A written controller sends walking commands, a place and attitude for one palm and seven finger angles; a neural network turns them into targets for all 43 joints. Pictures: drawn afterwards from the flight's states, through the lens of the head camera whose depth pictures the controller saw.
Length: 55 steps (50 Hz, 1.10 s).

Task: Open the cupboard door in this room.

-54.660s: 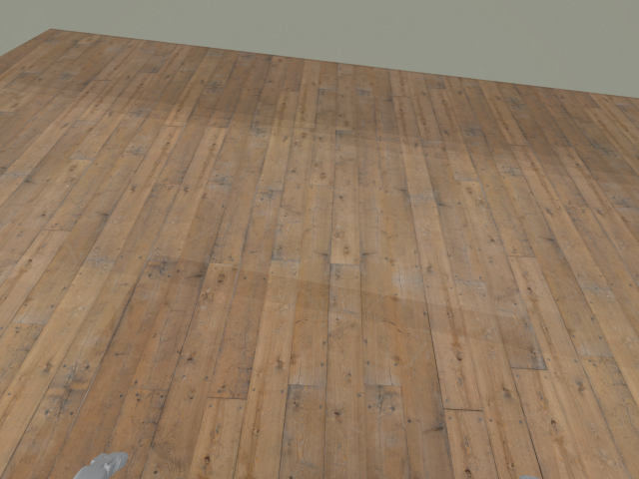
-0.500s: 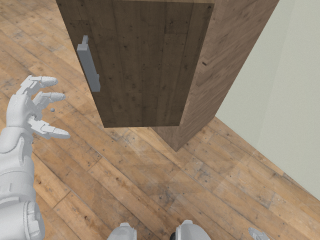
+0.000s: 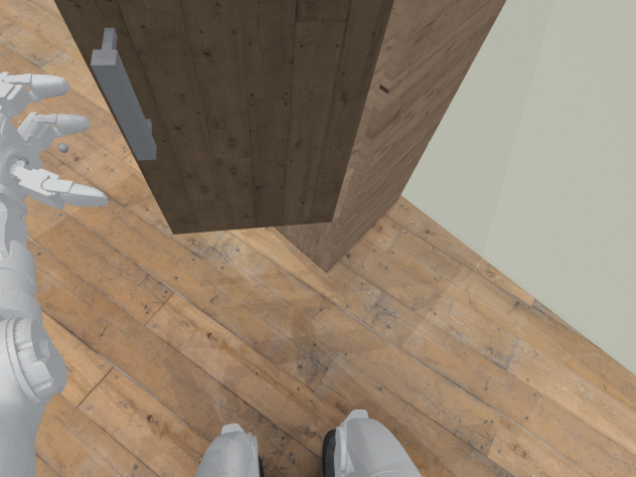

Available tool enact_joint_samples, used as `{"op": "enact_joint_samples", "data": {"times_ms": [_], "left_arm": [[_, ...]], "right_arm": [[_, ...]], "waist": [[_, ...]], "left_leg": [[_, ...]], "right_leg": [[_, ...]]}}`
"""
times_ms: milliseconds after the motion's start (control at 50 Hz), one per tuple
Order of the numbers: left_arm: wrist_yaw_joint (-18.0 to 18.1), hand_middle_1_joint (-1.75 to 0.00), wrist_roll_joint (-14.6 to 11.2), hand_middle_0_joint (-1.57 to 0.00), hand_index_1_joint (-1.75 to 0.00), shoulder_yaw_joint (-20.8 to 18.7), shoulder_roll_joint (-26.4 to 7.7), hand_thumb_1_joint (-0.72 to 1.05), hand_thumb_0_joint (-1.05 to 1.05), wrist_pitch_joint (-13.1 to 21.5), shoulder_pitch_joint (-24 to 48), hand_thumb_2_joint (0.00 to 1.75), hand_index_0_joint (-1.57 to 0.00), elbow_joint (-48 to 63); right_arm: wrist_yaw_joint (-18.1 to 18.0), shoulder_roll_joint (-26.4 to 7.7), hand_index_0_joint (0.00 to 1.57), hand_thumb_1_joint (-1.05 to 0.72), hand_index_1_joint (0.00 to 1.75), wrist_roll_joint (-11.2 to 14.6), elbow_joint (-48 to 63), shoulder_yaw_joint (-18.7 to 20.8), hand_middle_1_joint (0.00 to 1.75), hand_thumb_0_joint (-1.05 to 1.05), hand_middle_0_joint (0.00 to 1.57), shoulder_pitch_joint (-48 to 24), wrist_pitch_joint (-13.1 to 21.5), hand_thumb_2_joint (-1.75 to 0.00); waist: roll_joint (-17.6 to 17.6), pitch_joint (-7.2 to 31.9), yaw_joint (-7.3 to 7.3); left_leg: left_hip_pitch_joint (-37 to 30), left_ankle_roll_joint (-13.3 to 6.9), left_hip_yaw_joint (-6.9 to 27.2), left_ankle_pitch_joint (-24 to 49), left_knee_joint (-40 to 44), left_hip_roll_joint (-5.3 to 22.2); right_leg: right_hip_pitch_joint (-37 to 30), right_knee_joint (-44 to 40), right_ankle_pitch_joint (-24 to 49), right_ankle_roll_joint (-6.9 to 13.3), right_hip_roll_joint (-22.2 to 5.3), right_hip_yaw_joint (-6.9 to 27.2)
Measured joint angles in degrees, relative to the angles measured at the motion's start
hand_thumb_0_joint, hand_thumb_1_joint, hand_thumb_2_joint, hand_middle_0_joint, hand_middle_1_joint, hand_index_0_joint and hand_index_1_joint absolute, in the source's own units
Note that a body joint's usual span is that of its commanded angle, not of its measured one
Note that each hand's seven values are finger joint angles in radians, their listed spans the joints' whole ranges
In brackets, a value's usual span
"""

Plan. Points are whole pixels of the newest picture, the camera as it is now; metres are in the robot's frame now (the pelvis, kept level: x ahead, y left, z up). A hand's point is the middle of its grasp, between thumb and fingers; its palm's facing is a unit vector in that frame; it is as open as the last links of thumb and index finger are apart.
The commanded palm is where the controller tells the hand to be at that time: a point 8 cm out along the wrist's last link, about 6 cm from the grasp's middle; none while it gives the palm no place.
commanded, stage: move the hooked fingers beside the handle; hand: left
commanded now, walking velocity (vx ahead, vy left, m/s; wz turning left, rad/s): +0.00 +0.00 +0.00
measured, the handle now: (130, 99) +0.57 +0.21 +0.06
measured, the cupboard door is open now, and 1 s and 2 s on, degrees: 50 50 50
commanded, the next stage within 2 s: slide the fingers in behind the handle in 1.08 s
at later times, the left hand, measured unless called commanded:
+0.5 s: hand (62, 126) +0.52 +0.28 +0.07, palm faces +0.05 -1.00 +0.00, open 14.0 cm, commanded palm +0.50 +0.31 +0.07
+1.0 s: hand (63, 131) +0.51 +0.27 +0.07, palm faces +0.06 -1.00 -0.01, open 14.0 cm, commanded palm +0.49 +0.31 +0.06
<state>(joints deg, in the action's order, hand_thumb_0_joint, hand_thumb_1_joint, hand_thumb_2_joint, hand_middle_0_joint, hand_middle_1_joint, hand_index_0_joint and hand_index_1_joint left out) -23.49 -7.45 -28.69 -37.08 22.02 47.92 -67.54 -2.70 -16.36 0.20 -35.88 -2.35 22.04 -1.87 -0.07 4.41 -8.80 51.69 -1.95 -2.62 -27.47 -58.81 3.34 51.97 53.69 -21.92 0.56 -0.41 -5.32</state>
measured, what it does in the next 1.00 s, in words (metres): stands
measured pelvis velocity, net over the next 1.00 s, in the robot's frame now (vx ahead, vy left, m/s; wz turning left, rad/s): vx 0.01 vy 0.01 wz -0.01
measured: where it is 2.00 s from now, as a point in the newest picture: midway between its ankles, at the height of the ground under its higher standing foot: outside the picture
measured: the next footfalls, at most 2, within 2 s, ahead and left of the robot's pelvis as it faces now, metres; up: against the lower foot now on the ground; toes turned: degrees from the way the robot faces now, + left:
none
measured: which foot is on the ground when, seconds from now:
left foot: down 0.00-1.00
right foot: down 0.00-1.00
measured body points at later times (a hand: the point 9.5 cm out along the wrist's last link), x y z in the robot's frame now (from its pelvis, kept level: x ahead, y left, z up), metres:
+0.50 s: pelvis +0.01 +0.01 +0.00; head +0.17 +0.04 +0.42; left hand +0.51 +0.33 +0.07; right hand -0.01 -0.27 -0.10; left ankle +0.00 +0.09 -0.67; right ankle +0.03 -0.12 -0.67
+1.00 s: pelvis +0.01 +0.01 +0.00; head +0.15 +0.05 +0.42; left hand +0.50 +0.33 +0.07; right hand +0.01 -0.26 -0.10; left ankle +0.00 +0.09 -0.67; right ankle +0.03 -0.12 -0.67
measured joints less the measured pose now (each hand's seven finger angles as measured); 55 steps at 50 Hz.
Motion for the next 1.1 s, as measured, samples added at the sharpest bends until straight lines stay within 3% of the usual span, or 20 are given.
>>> {"op": "enact_joint_samples", "data": {"times_ms": [200,340,460,640,900,1100], "left_arm": [[0.5,-1.20,1.4,-0.30,-1.20,-2.4,-3.9,-0.50,-0.01,-0.1,3.3,0.30,-0.30,-2.5],[-0.5,-1.20,2.5,-0.30,-1.20,-1.8,-6.9,-0.50,-0.01,-1.5,6.5,0.30,-0.30,-4.3],[-1.3,-1.20,1.4,-0.30,-1.20,-1.7,-5.9,-0.50,-0.01,-1.2,5.5,0.30,-0.30,-3.2],[0.4,-1.20,2.0,-0.30,-1.20,-3.2,-3.9,-0.50,-0.01,-0.6,1.6,0.30,-0.30,0.9],[0.2,-1.20,1.0,-0.30,-1.20,-0.1,-2.7,-0.50,-0.01,-0.7,2.7,0.30,-0.30,-1.0],[1.6,-1.20,2.5,-0.30,-1.20,-0.7,-2.9,-0.50,-0.01,-0.1,4.0,0.30,-0.30,-1.7]], "right_arm": [[0.5,0.1,0.20,-0.90,0.30,-0.5,1.1,-0.6,0.30,0.01,0.20,1.2,-1.7,-0.90],[0.5,0.0,0.20,-0.90,0.30,-0.8,1.6,-1.0,0.30,0.01,0.20,1.4,-2.6,-0.90],[1.1,0.0,0.20,-0.90,0.30,-1.0,1.7,-0.7,0.30,0.00,0.20,1.8,-3.5,-0.90],[1.7,0.6,0.20,-0.90,0.30,-1.1,2.5,-0.4,0.30,0.00,0.20,1.8,-4.0,-0.90],[1.6,0.7,0.20,-0.90,0.30,-1.0,2.3,-0.7,0.30,0.00,0.20,0.7,-4.1,-0.90],[1.5,0.6,0.20,-0.90,0.30,-1.1,2.1,-0.8,0.30,0.00,0.20,0.2,-3.9,-0.90]], "waist": [[0.2,-0.1,-1.60],[0.3,-0.4,-2.39],[0.4,-0.1,-2.22],[0.4,0.3,-1.95],[0.6,0.4,-1.08],[0.4,0.0,-1.84]], "left_leg": [[1.5,-0.1,-0.1,-0.5,-0.4,0.6],[3.5,-0.2,0.4,-0.5,-1.1,0.7],[3.8,-0.4,0.3,-0.9,-1.2,0.8],[2.7,-0.5,0.1,-1.3,-0.9,1.0],[2.0,-0.7,0.4,-1.1,-0.9,0.5],[3.2,-0.5,0.6,-1.2,-1.9,0.6]], "right_leg": [[1.4,-0.3,0.1,-0.1,0.7,0.2],[2.8,-0.4,0.3,-0.2,0.7,-0.3],[3.1,-0.6,0.3,-0.4,0.9,-0.1],[2.0,-1.3,0.3,-0.7,1.2,0.1],[1.1,-1.2,0.1,-0.8,0.7,-0.2],[2.3,0.0,0.0,-0.5,0.8,-0.3]]}}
